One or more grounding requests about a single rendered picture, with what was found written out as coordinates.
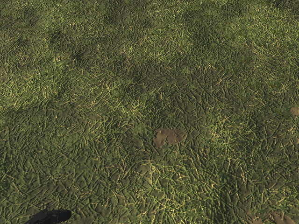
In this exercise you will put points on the left robot hand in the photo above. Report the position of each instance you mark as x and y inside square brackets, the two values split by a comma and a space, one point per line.
[50, 217]

